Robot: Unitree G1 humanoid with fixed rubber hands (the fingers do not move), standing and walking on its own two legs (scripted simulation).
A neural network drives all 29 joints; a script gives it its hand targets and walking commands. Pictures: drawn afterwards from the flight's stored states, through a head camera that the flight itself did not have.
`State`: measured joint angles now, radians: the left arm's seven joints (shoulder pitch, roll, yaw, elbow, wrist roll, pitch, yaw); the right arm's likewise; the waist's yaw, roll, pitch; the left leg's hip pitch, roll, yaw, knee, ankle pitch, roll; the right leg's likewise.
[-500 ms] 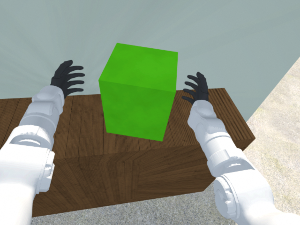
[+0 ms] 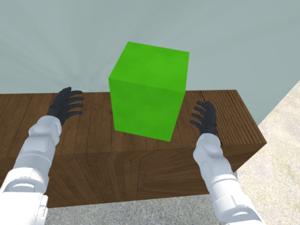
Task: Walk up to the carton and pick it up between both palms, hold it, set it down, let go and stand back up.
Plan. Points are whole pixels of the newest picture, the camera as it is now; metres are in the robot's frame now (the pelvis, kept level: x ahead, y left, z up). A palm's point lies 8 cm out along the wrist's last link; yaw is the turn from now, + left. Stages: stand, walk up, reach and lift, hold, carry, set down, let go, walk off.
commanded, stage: set down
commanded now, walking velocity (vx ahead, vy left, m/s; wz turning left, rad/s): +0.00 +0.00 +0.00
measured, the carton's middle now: (149, 93) +0.54 +0.00 +0.01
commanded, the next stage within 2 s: let go in 1.90 s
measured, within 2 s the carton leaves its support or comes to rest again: neither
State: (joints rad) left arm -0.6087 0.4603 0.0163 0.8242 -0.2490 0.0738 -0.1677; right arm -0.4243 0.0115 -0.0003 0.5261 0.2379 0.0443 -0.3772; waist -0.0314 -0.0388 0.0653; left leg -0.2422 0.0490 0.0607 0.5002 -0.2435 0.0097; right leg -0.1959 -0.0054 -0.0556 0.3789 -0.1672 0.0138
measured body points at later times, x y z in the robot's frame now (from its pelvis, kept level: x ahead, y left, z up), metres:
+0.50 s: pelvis +0.01 +0.00 +0.00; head +0.03 +0.03 +0.45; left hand +0.33 +0.27 +0.03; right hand +0.30 -0.15 +0.02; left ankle +0.02 +0.10 -0.74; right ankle +0.02 -0.13 -0.74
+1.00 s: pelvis +0.02 -0.01 +0.00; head +0.04 +0.02 +0.44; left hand +0.27 +0.26 -0.02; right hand +0.26 -0.17 -0.02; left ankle +0.02 +0.10 -0.74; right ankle +0.02 -0.13 -0.74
